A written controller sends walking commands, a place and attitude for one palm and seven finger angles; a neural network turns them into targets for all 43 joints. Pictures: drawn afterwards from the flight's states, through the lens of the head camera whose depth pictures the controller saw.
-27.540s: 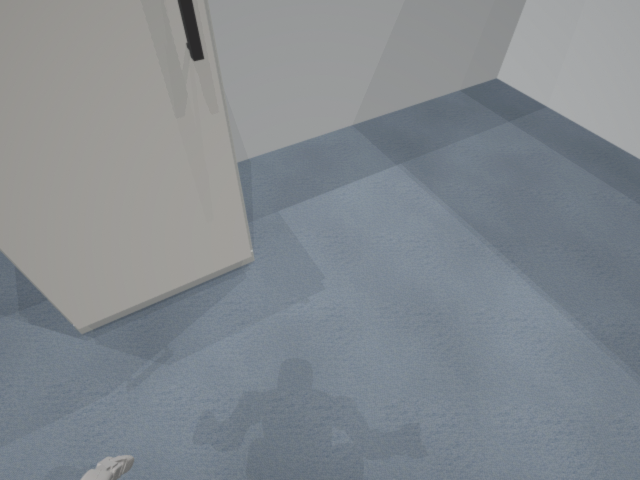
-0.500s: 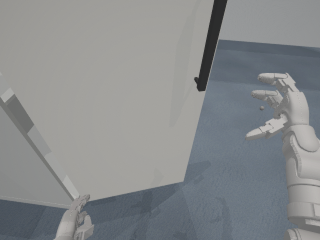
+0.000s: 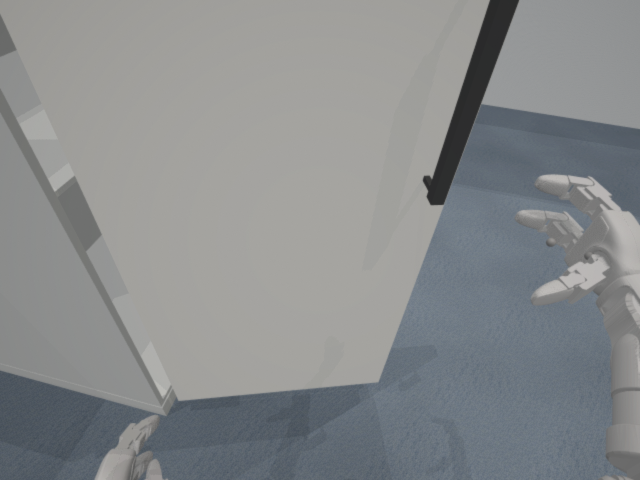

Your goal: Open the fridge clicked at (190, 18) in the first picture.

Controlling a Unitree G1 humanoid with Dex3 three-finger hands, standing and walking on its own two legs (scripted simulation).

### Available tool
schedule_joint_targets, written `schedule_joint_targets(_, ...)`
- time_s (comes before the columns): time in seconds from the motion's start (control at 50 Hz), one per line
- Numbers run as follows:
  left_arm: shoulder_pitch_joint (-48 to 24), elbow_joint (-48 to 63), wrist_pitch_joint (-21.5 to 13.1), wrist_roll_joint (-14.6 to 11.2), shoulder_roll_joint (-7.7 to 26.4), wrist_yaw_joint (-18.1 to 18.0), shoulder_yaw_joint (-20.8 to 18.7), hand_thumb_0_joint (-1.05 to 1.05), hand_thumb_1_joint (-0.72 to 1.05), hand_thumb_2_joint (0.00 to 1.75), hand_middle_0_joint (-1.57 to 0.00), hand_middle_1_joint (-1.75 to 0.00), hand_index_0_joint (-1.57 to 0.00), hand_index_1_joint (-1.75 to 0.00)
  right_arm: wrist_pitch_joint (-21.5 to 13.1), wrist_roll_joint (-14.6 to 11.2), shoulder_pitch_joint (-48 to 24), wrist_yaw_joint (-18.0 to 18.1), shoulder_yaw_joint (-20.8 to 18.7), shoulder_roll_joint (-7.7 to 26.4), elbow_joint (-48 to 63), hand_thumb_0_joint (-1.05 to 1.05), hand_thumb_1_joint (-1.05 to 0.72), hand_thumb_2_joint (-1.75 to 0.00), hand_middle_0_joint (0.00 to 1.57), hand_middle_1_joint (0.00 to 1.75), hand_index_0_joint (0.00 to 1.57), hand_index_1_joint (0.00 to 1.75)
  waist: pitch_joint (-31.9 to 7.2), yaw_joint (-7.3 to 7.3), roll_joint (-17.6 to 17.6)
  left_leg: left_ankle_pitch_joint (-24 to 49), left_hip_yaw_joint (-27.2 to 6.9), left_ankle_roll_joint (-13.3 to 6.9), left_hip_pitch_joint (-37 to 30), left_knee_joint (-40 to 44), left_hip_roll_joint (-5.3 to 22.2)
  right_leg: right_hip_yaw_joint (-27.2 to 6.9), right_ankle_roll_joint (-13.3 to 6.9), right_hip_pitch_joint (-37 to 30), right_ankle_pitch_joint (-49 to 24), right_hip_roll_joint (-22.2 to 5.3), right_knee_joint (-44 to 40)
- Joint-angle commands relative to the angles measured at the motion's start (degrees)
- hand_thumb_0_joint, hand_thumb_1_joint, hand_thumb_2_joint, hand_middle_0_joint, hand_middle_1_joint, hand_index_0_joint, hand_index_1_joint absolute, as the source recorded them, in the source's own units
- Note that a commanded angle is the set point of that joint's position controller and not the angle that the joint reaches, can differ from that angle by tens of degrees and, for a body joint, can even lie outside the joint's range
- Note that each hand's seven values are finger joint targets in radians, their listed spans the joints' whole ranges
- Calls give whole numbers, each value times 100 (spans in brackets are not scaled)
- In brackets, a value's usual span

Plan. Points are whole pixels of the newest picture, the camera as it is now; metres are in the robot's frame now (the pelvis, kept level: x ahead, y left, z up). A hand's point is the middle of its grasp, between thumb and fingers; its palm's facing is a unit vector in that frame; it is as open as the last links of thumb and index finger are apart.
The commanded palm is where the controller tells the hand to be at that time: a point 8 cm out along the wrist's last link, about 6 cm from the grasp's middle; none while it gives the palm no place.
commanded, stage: draw the hand back to the body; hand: right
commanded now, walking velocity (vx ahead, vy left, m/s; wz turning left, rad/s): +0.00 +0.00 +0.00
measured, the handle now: (465, 87) +0.55 -0.14 +0.27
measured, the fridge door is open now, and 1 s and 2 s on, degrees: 70 70 70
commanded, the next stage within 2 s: step back with the hand held close in 1.40 s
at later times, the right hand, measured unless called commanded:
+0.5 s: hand (620, 324) +0.26 -0.27 +0.17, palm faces +0.37 +0.91 -0.19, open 13.8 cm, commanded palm +0.20 -0.30 +0.18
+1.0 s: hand out of the picture +0.19 -0.28 +0.16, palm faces +0.48 +0.80 -0.36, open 9.0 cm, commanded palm +0.14 -0.31 +0.18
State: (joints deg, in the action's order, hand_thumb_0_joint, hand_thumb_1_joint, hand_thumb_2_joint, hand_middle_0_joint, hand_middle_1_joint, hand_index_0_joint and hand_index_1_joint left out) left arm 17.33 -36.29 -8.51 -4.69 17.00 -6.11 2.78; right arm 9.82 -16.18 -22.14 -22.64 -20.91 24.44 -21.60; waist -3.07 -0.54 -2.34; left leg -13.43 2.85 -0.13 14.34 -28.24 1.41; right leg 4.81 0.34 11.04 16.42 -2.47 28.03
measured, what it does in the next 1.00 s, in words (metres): stands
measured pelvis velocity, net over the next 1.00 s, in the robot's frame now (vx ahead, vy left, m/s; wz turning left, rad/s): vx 0.00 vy -0.01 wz -0.02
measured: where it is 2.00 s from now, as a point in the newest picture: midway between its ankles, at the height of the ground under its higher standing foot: outside the picture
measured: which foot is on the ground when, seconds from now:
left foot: down 0.00-1.00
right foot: down 0.00-1.00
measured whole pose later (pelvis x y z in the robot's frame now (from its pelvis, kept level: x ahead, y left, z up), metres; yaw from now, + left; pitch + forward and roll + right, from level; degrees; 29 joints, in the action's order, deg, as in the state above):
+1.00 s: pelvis +0.00 -0.01 +0.01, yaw -1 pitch -5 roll +0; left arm 11.7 -37.7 -7.8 0.3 13.4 -5.2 0.5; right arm -4.5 -4.0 23.1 5.2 -19.2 19.3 18.2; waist 0.5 4.0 -2.8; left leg -12.1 3.8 0.8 6.0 -23.0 2.0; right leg 3.9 -0.2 3.7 15.3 -1.6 23.9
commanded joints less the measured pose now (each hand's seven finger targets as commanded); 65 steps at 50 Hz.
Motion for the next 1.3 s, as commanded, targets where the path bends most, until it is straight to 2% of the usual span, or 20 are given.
schedule_joint_targets(0.0, -1036, 1228, -455, 13, 602, 119, -197, 0, 90, 90, -20, -30, -20, -30, -220, -307, -995, 20, -476, 1170, 1614, 0, 55, -20, 25, 115, 25, 115, -923, 425, 366, 1717, -17, -98, -745, 203, -79, -301, -201, -40, -1440, 200, -359)
schedule_joint_targets(0.08, -1159, 1294, -384, -24, 590, 83, -195, 0, 90, 90, -20, -30, -20, -30, 104, -216, -1028, 32, -215, 1006, 2190, 0, 55, -20, 25, 115, 25, 115, -771, 303, 161, 1327, -29, -64, -491, 293, -90, -295, -221, -190, -1161, 211, -341)
schedule_joint_targets(0.14, -1274, 1299, -403, 0, 527, -17, -143, 0, 90, 90, -20, -30, -20, -30, 34, -207, -1370, 63, -163, 1077, 2831, 0, 55, -20, 25, 115, 25, 115, -836, 238, -36, 1007, -43, -72, -417, 368, -126, -352, -229, -418, -1011, 221, -304)
schedule_joint_targets(0.22, -1326, 1200, -483, 46, 464, -143, -61, 0, 90, 90, -20, -30, -20, -30, -143, -228, -1401, 68, -147, 1076, 3016, 0, 51, -22, 25, 113, 25, 113, -822, 223, -251, 797, 3, -104, -429, 424, -144, -484, -192, -565, -905, 239, -386)
schedule_joint_targets(0.3, -1365, 1121, -466, 60, 453, -175, -6, 0, 90, 90, -20, -30, -20, -30, -25, -248, -931, -5, -218, 1116, 2766, 0, 37, -29, 24, 104, 24, 104, -604, 282, -221, 638, 10, -99, -462, 506, -125, -521, -176, -418, -757, 233, -471)
schedule_joint_targets(0.32, -1165, 1060, -533, 350, 291, -32, -70, 0, 90, 90, -20, -30, -20, -30, -694, 553, -898, 1124, -154, 1194, 3570, 0, 33, -31, 24, 102, 24, 102, 89, 317, -6, 221, -60, -49, -224, 819, -117, -482, -139, -44, -532, 280, -583)
schedule_joint_targets(0.34, -1198, 920, -553, 360, 337, -13, -105, 0, 90, 90, -20, -30, -20, -30, -837, 600, -160, 1601, 85, 636, 3183, 0, 30, -32, 24, 100, 24, 100, 231, 262, 249, 3, -27, -50, -191, 874, -109, -446, -127, 22, -250, 223, -646)
schedule_joint_targets(0.36, -1220, 891, -512, 357, 323, 19, -119, 0, 90, 90, -20, -30, -20, -30, -957, 720, 274, 1906, 233, 399, 3388, 0, 26, -34, 24, 98, 24, 98, 148, 285, -2, 5, -24, -50, -359, 845, -80, -417, -114, -58, -166, 196, -737)
schedule_joint_targets(0.42, -1248, 887, -447, 438, 307, 83, -165, 0, 90, 90, -20, -30, -20, -30, -1310, 971, 833, 2436, 163, 444, 4105, 0, 15, -39, 24, 92, 24, 92, -488, 383, -450, 523, -18, -104, -907, 677, -59, -397, -94, -369, -632, 186, -801)
schedule_joint_targets(0.46, -1275, 852, -390, 476, 319, 80, -206, 0, 90, 90, -20, -30, -20, -30, -1451, 1044, 1104, 2613, 10, 597, 4255, 0, 8, -43, 23, 87, 23, 87, -640, 403, -16, 706, -46, -76, -1126, 719, -58, -347, -133, -361, -844, 170, -798)
schedule_joint_targets(0.52, -1342, 793, -351, 504, 271, 42, -249, 0, 90, 90, -20, -30, -20, -30, -1624, 1154, 1247, 2793, -54, 624, 4521, 0, -3, -48, 23, 81, 23, 81, -631, 403, -183, 728, -39, -73, -1167, 740, -67, -297, -131, -458, -926, 184, -846)
schedule_joint_targets(0.54, -1345, 743, -347, 525, 293, 19, -256, 0, 90, 90, -20, -30, -20, -30, -1649, 1171, 1428, 2832, -123, 694, 4479, 0, -7, -50, 23, 79, 23, 79, -565, 415, 2, 810, -28, -70, -1227, 765, -69, -314, -148, -415, -1006, 172, -857)
schedule_joint_targets(0.6, -1371, 716, -344, 533, 280, 29, -288, 0, 90, 90, -20, -30, -20, -30, -1750, 1246, 1762, 2900, -170, 668, 4744, 0, -17, -55, 22, 73, 22, 73, -603, 462, -315, 1030, -11, -80, -1291, 720, -73, -320, -112, -513, -1308, 193, -873)
schedule_joint_targets(0.68, -1360, 698, -344, 519, 260, 45, -350, 0, 90, 90, -20, -30, -20, -30, -1782, 1251, 2451, 2911, -53, 449, 4744, 0, -32, -62, 22, 64, 22, 64, -229, 444, -122, 978, 30, -58, -1215, 712, -85, -337, -100, -428, -1389, 133, -915)
schedule_joint_targets(0.84, -1305, 759, -266, 522, 267, 83, -436, 0, 90, 90, -20, -30, -20, -30, -1821, 1229, 3679, 2878, -428, 586, 4973, 0, -61, -76, 21, 47, 21, 47, -44, 522, 40, 1133, 27, -23, -1249, 730, -76, -259, -113, -293, -1534, 126, -880)
schedule_joint_targets(0.98, -1303, 814, -272, 531, 175, 41, -420, 0, 90, 90, -20, -30, -20, -30, -1827, 1217, 4096, 2906, -517, 569, 5400, 0, -86, -88, 20, 32, 20, 32, 9, 496, -240, 924, -4, 5, -1164, 818, -55, -194, -136, -372, -1247, 148, -868)
schedule_joint_targets(1.0, -1284, 810, -287, 547, 198, 37, -406, 0, 90, 90, -20, -30, -20, -30, -1841, 1233, 4077, 2924, -585, 654, 5480, 0, -90, -90, 20, 30, 20, 30, 14, 503, -113, 910, 29, 10, -1130, 835, -80, -222, -129, -369, -1231, 166, -887)
schedule_joint_targets(1.12, -1285, 730, -350, 547, 163, -38, -385, 0, 90, 90, -20, -30, -20, -30, -1780, 1295, 3696, 3001, -294, 451, 5429, 0, -90, -90, 20, 30, 20, 30, 244, 396, -179, 594, 35, 19, -940, 912, -76, -215, -155, -423, -957, 172, -901)
schedule_joint_targets(1.16, -1298, 703, -357, 559, 210, -52, -369, 0, 90, 90, -20, -30, -20, -30, -1772, 1298, 3623, 3012, -387, 566, 5351, 0, -90, -90, 20, 30, 20, 30, 200, 435, 28, 526, 26, 25, -967, 966, -79, -246, -173, -424, -889, 185, -953)
schedule_joint_targets(1.28, -1348, 703, -369, 580, 136, -29, -353, 0, 90, 90, -20, -30, -20, -30, -1782, 1275, 3881, 3007, -426, 522, 5342, 0, -90, -90, 20, 30, 20, 30, 162, 493, -177, 708, 18, 2, -1143, 888, -53, -255, -145, -397, -1042, 174, -933)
